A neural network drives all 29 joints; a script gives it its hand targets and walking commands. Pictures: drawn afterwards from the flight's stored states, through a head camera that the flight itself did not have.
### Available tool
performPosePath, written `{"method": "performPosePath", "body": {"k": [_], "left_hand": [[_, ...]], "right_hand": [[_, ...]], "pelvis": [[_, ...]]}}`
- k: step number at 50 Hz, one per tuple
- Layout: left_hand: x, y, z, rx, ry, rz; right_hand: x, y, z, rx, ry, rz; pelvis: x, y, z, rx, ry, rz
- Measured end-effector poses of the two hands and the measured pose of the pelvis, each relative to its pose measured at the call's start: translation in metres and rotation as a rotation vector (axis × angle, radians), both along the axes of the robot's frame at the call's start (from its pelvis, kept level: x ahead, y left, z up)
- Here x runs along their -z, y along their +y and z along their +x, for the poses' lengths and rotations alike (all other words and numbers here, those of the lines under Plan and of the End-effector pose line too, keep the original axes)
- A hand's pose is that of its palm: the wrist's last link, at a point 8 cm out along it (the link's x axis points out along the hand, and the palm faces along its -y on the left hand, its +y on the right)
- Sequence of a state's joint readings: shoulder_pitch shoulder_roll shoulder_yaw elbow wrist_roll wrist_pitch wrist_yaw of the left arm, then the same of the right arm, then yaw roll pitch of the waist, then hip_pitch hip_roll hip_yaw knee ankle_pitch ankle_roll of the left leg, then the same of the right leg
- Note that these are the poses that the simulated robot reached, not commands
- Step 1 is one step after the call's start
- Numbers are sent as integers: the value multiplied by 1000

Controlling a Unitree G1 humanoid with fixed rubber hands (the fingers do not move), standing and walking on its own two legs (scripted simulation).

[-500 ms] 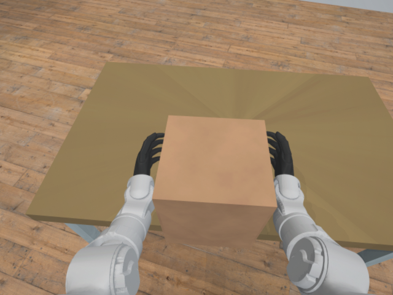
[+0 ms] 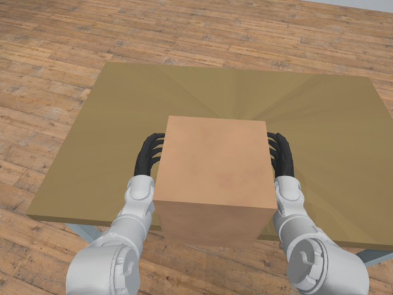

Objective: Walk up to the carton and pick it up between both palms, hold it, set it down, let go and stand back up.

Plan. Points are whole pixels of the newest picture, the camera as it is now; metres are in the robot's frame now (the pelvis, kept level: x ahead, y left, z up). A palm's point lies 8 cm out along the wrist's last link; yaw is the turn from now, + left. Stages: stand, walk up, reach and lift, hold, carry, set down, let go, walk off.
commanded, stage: reach and lift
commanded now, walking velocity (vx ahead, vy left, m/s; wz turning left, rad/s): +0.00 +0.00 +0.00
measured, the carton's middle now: (211, 186) +0.37 -0.01 -0.03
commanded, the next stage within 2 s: none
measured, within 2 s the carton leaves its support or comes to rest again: leaves its support in 0.42 s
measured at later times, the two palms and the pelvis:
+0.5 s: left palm (135, 171) +0.37 +0.15 +0.03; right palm (277, 168) +0.38 -0.15 +0.04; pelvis +0.00 +0.01 +0.00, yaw +0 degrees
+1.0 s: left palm (128, 152) +0.37 +0.15 +0.11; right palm (290, 156) +0.36 -0.15 +0.11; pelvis -0.01 +0.02 +0.01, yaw +0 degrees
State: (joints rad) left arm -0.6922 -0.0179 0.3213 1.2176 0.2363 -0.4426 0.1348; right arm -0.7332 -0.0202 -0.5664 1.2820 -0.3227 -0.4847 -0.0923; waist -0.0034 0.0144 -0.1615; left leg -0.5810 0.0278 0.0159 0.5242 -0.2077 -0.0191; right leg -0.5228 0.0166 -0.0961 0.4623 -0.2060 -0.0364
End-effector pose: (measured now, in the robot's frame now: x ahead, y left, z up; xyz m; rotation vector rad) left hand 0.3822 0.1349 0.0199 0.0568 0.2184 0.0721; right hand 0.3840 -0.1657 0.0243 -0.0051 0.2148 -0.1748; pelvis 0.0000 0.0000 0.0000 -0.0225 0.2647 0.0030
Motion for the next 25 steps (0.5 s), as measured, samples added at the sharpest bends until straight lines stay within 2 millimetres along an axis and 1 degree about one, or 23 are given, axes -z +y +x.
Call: {"method": "performPosePath", "body": {"k": [8,15,21,25], "left_hand": [[0,1,-1,1,-4,-6],[0,7,-6,-8,-1,-5],[-4,14,-12,-21,1,9],[-12,17,-14,-23,-9,13]], "right_hand": [[0,1,-2,2,-4,-7],[-3,8,-4,-9,0,-40],[-11,15,-5,-28,3,-62],[-20,18,-6,-30,-5,-68]], "pelvis": [[-1,2,1,0,0,-3],[-2,6,2,0,-6,-9],[-3,10,1,-1,-20,-15],[-3,12,-1,-1,-35,-18]]}}
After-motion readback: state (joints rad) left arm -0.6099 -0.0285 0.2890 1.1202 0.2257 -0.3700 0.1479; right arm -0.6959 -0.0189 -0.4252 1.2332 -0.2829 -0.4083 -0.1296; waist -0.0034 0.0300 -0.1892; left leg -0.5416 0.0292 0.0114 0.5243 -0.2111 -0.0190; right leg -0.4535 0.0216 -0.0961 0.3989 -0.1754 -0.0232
